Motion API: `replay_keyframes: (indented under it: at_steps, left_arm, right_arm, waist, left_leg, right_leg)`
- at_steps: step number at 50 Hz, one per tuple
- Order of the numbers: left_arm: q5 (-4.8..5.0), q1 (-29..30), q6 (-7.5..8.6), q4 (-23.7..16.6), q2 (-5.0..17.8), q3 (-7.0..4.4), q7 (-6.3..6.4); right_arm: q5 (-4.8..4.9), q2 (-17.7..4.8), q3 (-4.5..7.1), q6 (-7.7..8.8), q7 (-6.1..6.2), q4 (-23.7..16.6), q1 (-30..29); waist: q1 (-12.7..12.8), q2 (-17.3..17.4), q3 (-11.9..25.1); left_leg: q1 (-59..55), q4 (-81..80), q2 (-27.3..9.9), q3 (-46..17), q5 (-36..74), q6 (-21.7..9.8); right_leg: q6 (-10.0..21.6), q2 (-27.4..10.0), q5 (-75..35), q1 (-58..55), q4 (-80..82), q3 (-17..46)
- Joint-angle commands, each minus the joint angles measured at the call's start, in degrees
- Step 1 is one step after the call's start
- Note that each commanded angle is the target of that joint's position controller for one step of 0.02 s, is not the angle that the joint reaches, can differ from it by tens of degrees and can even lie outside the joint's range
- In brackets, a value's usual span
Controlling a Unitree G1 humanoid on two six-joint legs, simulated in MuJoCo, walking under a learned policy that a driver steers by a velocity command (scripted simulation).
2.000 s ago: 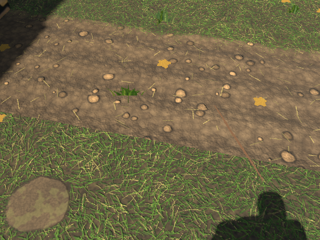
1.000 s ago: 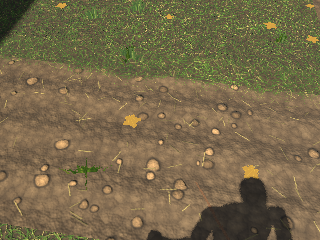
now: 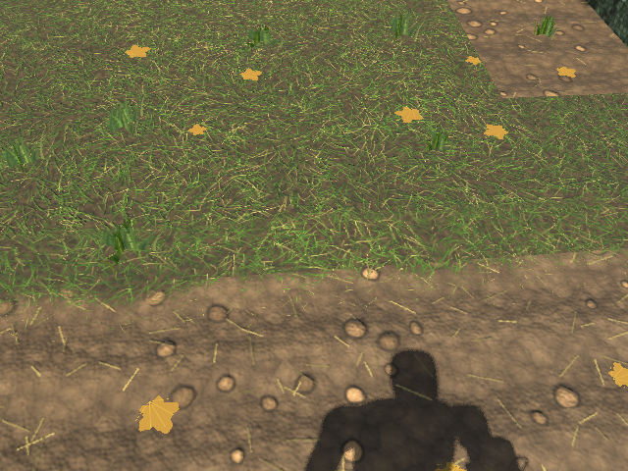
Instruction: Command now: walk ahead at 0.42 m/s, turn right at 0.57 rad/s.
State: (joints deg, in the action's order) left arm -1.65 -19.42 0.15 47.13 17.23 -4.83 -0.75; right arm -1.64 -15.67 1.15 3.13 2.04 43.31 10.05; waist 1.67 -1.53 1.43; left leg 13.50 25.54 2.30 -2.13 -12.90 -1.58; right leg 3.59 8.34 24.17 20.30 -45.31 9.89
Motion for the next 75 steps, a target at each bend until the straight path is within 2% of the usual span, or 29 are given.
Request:
replay_keyframes:
  at_steps: [1, 5, 14, 16, 18, 19, 20, 21, 22, 24, 26, 31, 35, 40, 43, 45, 46, 47, 48, 50, 51, 52, 56, 61, 68, 71, 73, 74, 75]
  left_arm:
    - [-0.47, 3.2, 1.17, -4.7, 5.53, -0.9, -1.16]
    - [-0.7, 5.89, 0.34, -5.67, 3.57, -0.21, -2.54]
    - [-0.85, 22.47, 1.0, -10.52, -0.1, 2.72, -3.15]
    - [-0.36, 21.42, 1.52, -10.36, 0.64, 2.74, -2.42]
    - [-0.47, 11.82, 2.52, -7.24, 2.83, 1.86, -1.04]
    - [-1.3, 2.92, 3.37, -4.44, 5.1, 1.02, -0.13]
    - [-2.77, -5.71, 3.8, -3.59, 10.48, -0.32, 1.06]
    - [-1.99, -6.65, 3.13, -3.23, 13.86, -1.18, 1.13]
    - [-0.59, -3.15, 2.83, -3.36, 9.25, -0.22, 0.92]
    - [-0.25, 4.04, 3.46, -3.51, 2.79, 1.57, 0.68]
    - [0.31, 5.44, 4.14, -2.76, 1.15, 2.0, 1.07]
    - [0.76, 2.08, 6.13, -0.1, 1.37, 1.56, 1.3]
    - [0.52, 0.35, 6.11, 1.58, 0.95, 1.72, 1.37]
    - [0.47, -3.45, 5.52, 3.85, 3.98, 1.05, 2.03]
    - [0.19, -3.72, 4.32, 4.53, 6.39, 0.56, 2.58]
    - [0.22, -3.38, 3.07, 4.18, 7.81, 0.24, 2.6]
    - [0.07, -3.77, 3.08, 2.53, 6.19, 0.72, 2.32]
    - [1.06, -4.61, 3.62, -2.19, 0.72, 1.64, 1.04]
    - [0.28, 2.68, 4.22, -3.55, 5.4, 0.89, 0.93]
    - [1.07, 4.14, 5.43, -3.85, 3.61, 1.56, 0.85]
    - [0.14, 4.66, 4.68, -3.44, 3.23, 1.45, 0.91]
    - [-0.66, 1.28, 3.5, -3.17, 2.7, 1.69, 0.85]
    - [-1.26, 4.52, 1.21, -4.35, 1.91, 1.7, 0.23]
    - [-0.84, 14.14, 1.17, -7.17, 1.48, 1.95, -0.3]
    - [0.13, 23.12, 2.09, -9.9, 1.46, 2.54, -1.36]
    - [0.37, 18.36, 2.38, -8.74, 2.44, 2.08, -1.38]
    - [0.38, 6.4, 2.71, -4.74, 4.18, 0.99, -0.49]
    - [-0.32, -2.31, 3.14, -2.35, 5.62, 0.28, 0.05]
    - [-1.51, -9.14, 3.19, -1.62, 11.81, -1.41, 0.66]
  right_arm:
    - [0.37, -7.21, 2.27, 0.51, -0.18, -2.0, 3.03]
    - [0.39, -6.18, 2.11, 1.97, -1.2, 0.12, 7.9]
    - [1.09, -6.76, 2.22, 1.94, -2.25, 6.52, 16.96]
    - [0.76, -8.35, 2.6, 1.57, -2.04, 7.72, 17.81]
    - [1.11, -9.27, 2.77, 1.37, -1.91, 8.49, 17.04]
    - [1.79, -8.39, 2.43, 1.44, -1.99, 8.29, 16.37]
    - [2.86, -3.71, 1.07, 1.72, -2.4, 5.22, 16.35]
    - [3.02, -0.78, 0.75, 1.18, -2.02, 4.76, 21.2]
    - [1.64, -6.98, 2.7, 0.25, -1.49, 5.97, 17.06]
    - [1.56, -3.52, 2.47, 0.06, -2.2, 6.24, 14.42]
    - [0.17, -2.22, 2.57, -1.42, -3.11, 7.1, 15.79]
    - [-0.2, -0.79, 2.95, -2.63, -4.66, 3.98, 7.75]
    - [-0.05, 0.5, 2.11, -2.34, -5.65, 0.55, -0.93]
    - [-0.49, -0.32, 1.57, -2.36, -6.49, -3.14, -8.8]
    - [-0.79, -1.99, 2.3, -2.54, -5.72, -2.86, -5.35]
    - [-1.18, -4.56, 3.85, -1.8, -4.81, 0.81, 7.34]
    - [-1.75, -9.59, 5.61, -1.66, -3.78, 2.83, 15.57]
    - [-0.52, -16.07, 7.16, -2.2, -3.3, 1.21, 12.08]
    - [0.84, -14.88, 7.0, -2.82, -3.06, 0.67, 13.57]
    - [1.12, -9.57, 5.55, -2.42, -2.27, 1.9, 8.93]
    - [1.37, -7.6, 4.91, -2.03, -2.23, 1.7, 5.85]
    - [1.47, -7.27, 4.63, -1.52, -2.15, 1.15, 4.77]
    - [1.59, -8.23, 4.71, 0.13, -2.53, 1.94, 7.35]
    - [1.71, -7.63, 4.46, 0.25, -2.48, 3.46, 13.05]
    - [0.33, -7.05, 3.36, 1.16, -1.56, 6.27, 18.21]
    - [-0.21, -8.07, 3.23, 1.33, -0.81, 6.65, 15.49]
    - [-0.57, -9.09, 3.27, 1.17, -0.7, 7.05, 14.45]
    - [-0.24, -8.94, 3.01, 1.25, -0.66, 6.64, 13.75]
    - [1.4, -5.16, 1.91, 1.7, -1.07, 4.14, 16.2]
  waist:
    - [-1.8, 6.21, -6.7]
    - [-2.59, 7.61, -4.8]
    - [-5.9, 8.87, -6.37]
    - [-4.69, 9.12, -5.89]
    - [0.59, 7.81, -1.09]
    - [4.62, 6.09, 4.67]
    - [7.34, -1.85, 13.49]
    - [5.01, -11.93, 19.35]
    - [4.39, -2.57, 11.54]
    - [0.56, -2.55, -0.54]
    - [-1.81, -5.21, -3.02]
    - [-2.54, -3.57, -5.62]
    - [-1.65, -3.04, -7.17]
    - [-0.07, -1.98, -7.96]
    - [-2.28, -3.52, -3.86]
    - [-7.89, -2.2, 3.77]
    - [-10.94, 3.46, 9.53]
    - [-6.1, 18.25, 13.83]
    - [-9.34, 6.67, 13.39]
    - [-4.61, 0.21, 0.83]
    - [-2.18, -2.03, -1.58]
    - [-0.41, 1.58, -0.54]
    - [-0.26, 1.39, -1.8]
    - [-3.93, 4.04, -3.48]
    - [-7.34, 5.26, -5.87]
    - [-3.83, 5.95, -5.1]
    - [1.4, 5.38, 1.26]
    - [5.47, 4.09, 5.72]
    - [5.56, -5.66, 12.46]
  left_leg:
    - [-11.88, -17.89, -18.34, -20.46, -15.97, -6.29]
    - [-11.81, -17.36, -14.3, -8.12, 5.28, -6.05]
    - [-12.89, -14.75, -13.38, -2.77, 26.28, -7.76]
    - [-13.71, -11.45, -15.0, -4.18, 34.21, -7.71]
    - [-13.38, -0.72, -13.86, -3.22, 46.55, -6.2]
    - [-7.2, 9.6, -11.41, -1.12, 41.0, -5.04]
    - [7.82, 26.7, -7.22, 1.12, 18.88, -3.33]
    - [19.41, 40.75, -0.14, 2.3, -18.15, -2.79]
    - [21.42, 44.0, -3.24, -2.47, -14.12, -3.8]
    - [20.15, 40.03, -6.43, -2.09, -6.99, -3.73]
    - [17.35, 38.95, -7.37, -0.58, -4.65, -2.57]
    - [24.82, 37.25, -8.03, 0.58, 3.4, -1.29]
    - [25.06, 25.01, -7.47, 3.2, 11.65, -0.97]
    - [21.07, 12.79, -5.44, 8.23, 10.53, -4.02]
    - [13.78, 10.82, -0.18, 11.48, 1.42, -7.46]
    - [-2.46, 5.32, 3.58, 10.52, -0.35, -10.68]
    - [-16.45, 2.32, -4.93, -1.96, -6.44, -13.73]
    - [-31.63, -4.8, -21.45, -36.13, -5.98, -23.36]
    - [-31.1, -9.04, -21.68, -38.43, -1.07, -23.03]
    - [-16.5, -9.85, -18.1, -24.27, 11.22, -18.63]
    - [-10.93, -10.73, -13.51, -18.75, 14.5, -15.09]
    - [-7.68, -11.29, -13.48, -17.07, 19.32, -15.97]
    - [-3.46, -13.68, -9.37, -13.66, 20.16, -15.34]
    - [-8.84, -15.07, -8.28, -12.96, 18.27, -12.07]
    - [-19.46, -14.5, -11.66, -8.6, 28.32, -9.51]
    - [-20.26, -9.95, -12.84, -4.79, 44.38, -7.58]
    - [-20.44, 5.04, -11.46, -1.47, 58.23, -6.03]
    - [-13.15, 17.27, -10.04, 0.41, 50.79, -5.04]
    - [4.36, 38.47, -3.88, 4.15, 27.26, -2.33]
  right_leg:
    - [-1.76, -6.5, -3.8, 21.95, -11.24, -1.54]
    - [-3.27, -7.65, -11.31, 21.97, -16.93, -4.17]
    - [-2.78, -8.61, -15.61, 13.83, 8.12, -14.19]
    - [-1.22, -7.28, -13.18, 8.56, 11.77, -14.47]
    - [1.04, -4.83, -13.63, -5.09, 17.95, -14.3]
    - [2.57, -7.42, -16.8, -19.37, 19.87, -11.91]
    - [6.03, -23.39, -7.47, -36.95, 21.59, 5.29]
    - [10.17, -36.01, -8.96, -41.68, 26.76, 25.09]
    - [8.81, -32.5, -6.3, -33.34, 27.65, 20.97]
    - [5.31, -26.58, -15.02, -20.38, 31.99, 5.83]
    - [4.11, -23.46, -15.95, -13.93, 35.48, -1.31]
    - [4.89, -22.75, -25.93, -14.56, 38.24, -10.37]
    - [4.54, -21.14, -31.13, -14.7, 37.8, -17.15]
    - [3.59, -23.6, -40.83, -21.47, 35.11, -21.15]
    - [2.53, -24.01, -65.17, -26.64, 22.89, -23.83]
    - [1.49, -23.22, -63.05, -22.31, 2.2, -24.95]
    - [-0.31, -21.24, -43.36, -10.5, -15.24, -25.21]
    - [-4.14, -7.37, 6.53, 15.41, -37.22, -21.0]
    - [-3.71, -8.4, 3.99, 21.91, -39.74, -8.81]
    - [-2.91, -13.7, -4.55, 20.42, -30.12, -8.11]
    - [-2.89, -15.04, -5.34, 16.59, -25.79, -7.65]
    - [-3.67, -15.01, -5.36, 12.71, -24.12, -7.82]
    - [-6.1, -14.86, -8.81, 12.88, -15.88, -9.31]
    - [-6.7, -14.39, -20.52, 18.83, -2.49, -9.94]
    - [-1.73, -12.01, -22.94, 18.78, 9.45, -12.81]
    - [1.68, -8.44, -16.68, 9.54, 13.33, -13.95]
    - [4.16, -3.83, -13.95, -4.02, 16.32, -15.59]
    - [6.41, -6.97, -15.45, -16.69, 18.33, -11.53]
    - [12.96, -21.77, -10.5, -32.78, 19.61, 11.76]
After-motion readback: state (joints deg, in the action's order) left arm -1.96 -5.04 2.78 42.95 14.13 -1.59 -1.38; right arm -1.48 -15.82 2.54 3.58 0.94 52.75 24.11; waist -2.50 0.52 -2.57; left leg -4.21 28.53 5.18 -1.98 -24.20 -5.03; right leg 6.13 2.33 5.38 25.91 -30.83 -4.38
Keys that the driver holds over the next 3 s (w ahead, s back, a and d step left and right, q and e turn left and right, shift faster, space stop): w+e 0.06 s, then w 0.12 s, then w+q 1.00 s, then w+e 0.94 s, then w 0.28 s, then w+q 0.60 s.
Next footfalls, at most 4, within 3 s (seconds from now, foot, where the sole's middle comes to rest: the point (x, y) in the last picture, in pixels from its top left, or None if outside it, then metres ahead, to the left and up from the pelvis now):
0.38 right None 0.29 -0.14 -0.78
0.90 left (290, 455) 0.56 0.08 -0.78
1.48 right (310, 319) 0.92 0.04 -0.78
2.00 left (234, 240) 1.17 0.27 -0.78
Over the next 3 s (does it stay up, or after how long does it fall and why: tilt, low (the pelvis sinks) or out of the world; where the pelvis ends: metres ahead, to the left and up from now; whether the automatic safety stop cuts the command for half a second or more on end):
stays up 1.50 0.14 -0.01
